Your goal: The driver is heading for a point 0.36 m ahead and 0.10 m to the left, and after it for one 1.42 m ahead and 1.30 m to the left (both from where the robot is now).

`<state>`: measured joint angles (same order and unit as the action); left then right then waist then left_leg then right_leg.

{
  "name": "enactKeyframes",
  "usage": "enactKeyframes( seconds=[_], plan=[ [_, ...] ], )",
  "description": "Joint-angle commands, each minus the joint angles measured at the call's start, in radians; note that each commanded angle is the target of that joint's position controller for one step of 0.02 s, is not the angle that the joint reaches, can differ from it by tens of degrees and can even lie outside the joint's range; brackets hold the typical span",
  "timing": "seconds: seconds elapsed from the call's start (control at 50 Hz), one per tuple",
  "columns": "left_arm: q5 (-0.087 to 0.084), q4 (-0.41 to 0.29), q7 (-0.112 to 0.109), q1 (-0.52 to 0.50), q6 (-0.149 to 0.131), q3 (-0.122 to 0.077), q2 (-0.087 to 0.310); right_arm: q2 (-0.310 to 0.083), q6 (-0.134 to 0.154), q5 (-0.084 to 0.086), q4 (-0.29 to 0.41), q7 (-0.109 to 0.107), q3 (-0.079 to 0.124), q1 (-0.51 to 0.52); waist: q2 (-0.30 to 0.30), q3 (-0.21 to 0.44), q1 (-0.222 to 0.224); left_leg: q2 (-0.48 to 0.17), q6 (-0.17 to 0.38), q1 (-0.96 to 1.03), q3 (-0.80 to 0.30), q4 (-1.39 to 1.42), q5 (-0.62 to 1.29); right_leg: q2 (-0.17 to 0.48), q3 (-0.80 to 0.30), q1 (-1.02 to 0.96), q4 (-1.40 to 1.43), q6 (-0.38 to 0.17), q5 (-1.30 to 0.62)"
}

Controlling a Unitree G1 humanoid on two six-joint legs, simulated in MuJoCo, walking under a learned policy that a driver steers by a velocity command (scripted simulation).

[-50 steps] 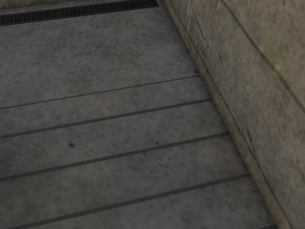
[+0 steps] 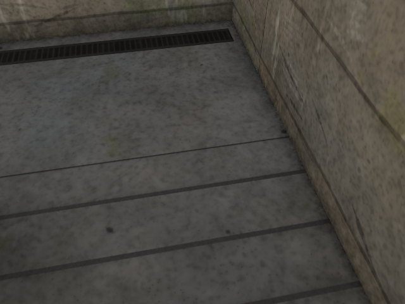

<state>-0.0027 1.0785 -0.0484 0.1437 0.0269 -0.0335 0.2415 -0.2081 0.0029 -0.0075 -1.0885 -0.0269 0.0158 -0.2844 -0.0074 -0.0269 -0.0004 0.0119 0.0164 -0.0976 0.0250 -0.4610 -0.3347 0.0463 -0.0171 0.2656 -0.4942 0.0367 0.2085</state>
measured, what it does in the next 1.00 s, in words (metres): walks ahead, turning left: left foot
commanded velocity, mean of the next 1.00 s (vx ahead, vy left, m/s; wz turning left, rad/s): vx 0.41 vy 0.00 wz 0.34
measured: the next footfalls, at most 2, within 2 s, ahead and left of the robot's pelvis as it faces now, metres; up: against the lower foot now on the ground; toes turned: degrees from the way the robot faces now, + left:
left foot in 0.70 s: +0.42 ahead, +0.14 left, +0.00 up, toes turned +17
right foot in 1.20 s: +0.78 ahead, +0.08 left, +0.00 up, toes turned +34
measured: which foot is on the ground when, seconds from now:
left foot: down 0.00-0.20, up 0.22-0.68, down 0.70-1.00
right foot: down 0.00-0.68, up 0.70-1.00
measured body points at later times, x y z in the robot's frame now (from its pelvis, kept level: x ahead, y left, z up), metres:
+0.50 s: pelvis +0.16 -0.04 +0.00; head +0.16 -0.04 +0.45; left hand +0.06 +0.20 -0.14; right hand +0.30 -0.28 -0.13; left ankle +0.27 +0.15 -0.67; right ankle +0.06 -0.13 -0.74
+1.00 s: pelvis +0.43 +0.08 +0.01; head +0.45 +0.10 +0.46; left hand +0.52 +0.40 -0.08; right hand +0.58 -0.16 -0.11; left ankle +0.39 +0.13 -0.74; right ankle +0.66 -0.06 -0.67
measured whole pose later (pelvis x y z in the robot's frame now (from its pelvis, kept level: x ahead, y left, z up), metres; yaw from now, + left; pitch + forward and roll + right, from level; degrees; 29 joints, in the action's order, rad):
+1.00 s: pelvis +0.43 +0.08 +0.01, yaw +24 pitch +1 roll +0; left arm 0.01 0.80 -0.01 0.04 -0.12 -0.06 0.29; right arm -0.24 0.06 0.02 -0.84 0.00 0.08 -0.32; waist -0.03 -0.03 -0.05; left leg 0.12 0.11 -0.14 -0.09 -0.30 -0.17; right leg 0.11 -0.11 0.67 -0.77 0.04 0.05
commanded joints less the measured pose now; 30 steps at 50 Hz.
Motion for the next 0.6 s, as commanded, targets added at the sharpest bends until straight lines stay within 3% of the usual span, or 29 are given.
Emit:
enactKeyframes(
  seconds=[0.02, 0.04, 0.06, 0.1, 0.14, 0.16, 0.18, 0.2, 0.22, 0.24, 0.26, 0.28, 0.3, 0.34, 0.4, 0.46, 0.56, 0.6],
  plan=[
    [-0.005, -0.038, -0.003, -0.04, -0.014, -0.021, 0.107, -0.178, 0.001, 0.015, 0.03, -0.011, 0.043, -0.071, 0.122, -0.084, -0.027, -0.132, 0.101, -0.174, -0.19, 0.245, -0.416, -0.086, 0.107, 0.049, -0.118, -0.028, 0.242],
    [-0.007, -0.06, 0.003, -0.08, -0.027, -0.021, 0.106, -0.214, 0.009, 0.021, 0.04, -0.012, 0.057, -0.074, 0.17, -0.134, -0.044, -0.224, 0.15, -0.172, -0.305, 0.302, -0.489, -0.069, 0.098, 0.139, -0.213, -0.038, 0.226],
    [-0.018, -0.068, 0.017, -0.084, -0.048, -0.014, 0.078, -0.21, 0.021, 0.022, 0.035, -0.01, 0.062, -0.09, 0.189, -0.169, -0.046, -0.294, 0.194, -0.156, -0.386, 0.325, -0.479, -0.024, 0.065, 0.207, -0.284, -0.058, 0.212],
    [-0.035, -0.079, 0.041, -0.081, -0.082, -0.017, 0.081, -0.17, 0.041, 0.019, 0.036, -0.005, 0.059, -0.102, 0.176, -0.196, -0.04, -0.338, 0.216, -0.062, -0.408, 0.307, -0.338, 0.029, 0.023, 0.328, -0.338, -0.092, 0.281],
    [-0.042, -0.071, 0.059, -0.038, -0.108, -0.019, 0.08, -0.162, 0.047, 0.031, 0.054, 0.001, 0.059, -0.062, 0.137, -0.17, 0.0, -0.287, 0.172, -0.062, -0.305, 0.248, -0.217, 0.028, 0.047, 0.22, -0.165, -0.115, 0.246],
    [-0.04, -0.034, 0.063, 0.043, -0.113, -0.025, 0.074, -0.165, 0.044, 0.035, 0.065, 0.005, 0.058, -0.031, 0.116, -0.133, 0.041, -0.236, 0.147, -0.139, -0.229, 0.197, -0.163, -0.016, 0.102, 0.036, -0.048, -0.11, 0.129],
    [-0.025, 0.017, 0.062, 0.158, -0.112, -0.035, 0.081, -0.175, 0.048, 0.035, 0.078, 0.008, 0.059, -0.016, 0.104, -0.093, 0.083, -0.188, 0.134, -0.236, -0.184, 0.123, -0.101, -0.068, 0.126, -0.156, -0.016, -0.096, 0.066],
    [-0.015, 0.045, 0.055, 0.276, -0.112, -0.052, 0.122, -0.158, 0.058, 0.028, 0.099, 0.012, 0.051, 0.018, 0.007, -0.049, 0.135, -0.116, 0.092, -0.342, -0.095, -0.088, 0.043, 0.003, -0.008, -0.311, 0.047, -0.117, 0.113],
    [-0.009, 0.06, 0.052, 0.416, -0.117, -0.079, 0.243, -0.078, 0.074, 0.026, 0.145, 0.011, 0.031, 0.03, -0.304, 0.03, 0.162, 0.02, 0.019, -0.556, 0.044, -0.467, -0.067, 0.248, -0.443, -0.469, 0.237, -0.238, 0.304],
    [0.016, 0.066, 0.058, 0.433, -0.137, -0.057, 0.201, -0.095, 0.094, 0.044, 0.159, 0.011, 0.039, 0.048, -0.279, 0.056, 0.151, 0.045, 0.024, -0.642, -0.114, -0.712, -0.251, 0.36, -0.706, -0.447, 0.345, -0.318, 0.357],
    [0.009, 0.034, 0.051, 0.332, -0.15, -0.043, 0.161, -0.119, 0.105, 0.072, 0.159, 0.016, 0.046, 0.042, -0.179, -0.026, 0.103, -0.012, 0.055, -0.716, -0.187, -0.817, -0.193, 0.368, -0.6, -0.392, 0.326, -0.295, 0.34],
    [-0.002, 0.012, 0.05, 0.265, -0.155, -0.029, 0.116, -0.124, 0.108, 0.074, 0.154, 0.021, 0.047, 0.032, -0.113, -0.066, 0.072, -0.055, 0.074, -0.725, -0.182, -0.834, -0.096, 0.325, -0.465, -0.344, 0.321, -0.248, 0.3],
    [-0.005, -0.006, 0.052, 0.214, -0.156, -0.019, 0.1, -0.119, 0.106, 0.065, 0.144, 0.02, 0.052, 0.02, -0.065, -0.086, 0.045, -0.084, 0.082, -0.713, -0.184, -0.78, -0.001, 0.292, -0.351, -0.303, 0.336, -0.212, 0.201],
    [0.007, -0.017, 0.05, 0.196, -0.149, -0.003, 0.065, -0.113, 0.083, 0.049, 0.132, 0.026, 0.064, 0.001, -0.074, -0.075, 0.018, -0.114, 0.071, -0.622, -0.165, -0.689, 0.104, 0.218, -0.146, -0.249, 0.344, -0.154, -0.019],
    [0.021, -0.007, 0.035, 0.261, -0.144, -0.001, 0.086, -0.071, 0.054, 0.042, 0.151, 0.039, 0.06, 0.035, -0.053, -0.07, 0.025, -0.119, 0.031, -0.65, -0.127, -0.651, 0.189, 0.2, -0.019, -0.241, 0.362, -0.166, -0.165],
    [0.03, -0.027, 0.021, 0.252, -0.137, -0.006, 0.11, -0.057, 0.052, 0.035, 0.225, 0.046, 0.051, 0.164, -0.043, -0.105, 0.04, -0.118, 0.009, -0.694, -0.104, -0.49, 0.292, 0.199, 0.067, -0.214, 0.398, -0.171, -0.2],
    [0.009, -0.031, 0.012, 0.303, -0.124, -0.019, 0.137, -0.034, 0.058, 0.037, 0.319, 0.076, 0.029, 0.337, -0.034, -0.147, 0.078, -0.096, 0.04, -0.621, 0.023, -0.252, 0.38, 0.207, 0.194, -0.243, 0.399, -0.161, -0.298],
    [0.0, -0.03, 0.014, 0.313, -0.112, -0.026, 0.151, -0.043, 0.058, 0.037, 0.345, 0.09, 0.032, 0.352, -0.045, -0.139, 0.059, -0.074, 0.073, -0.591, 0.055, -0.204, 0.317, 0.23, 0.226, -0.32, 0.332, -0.154, -0.481]
  ],
)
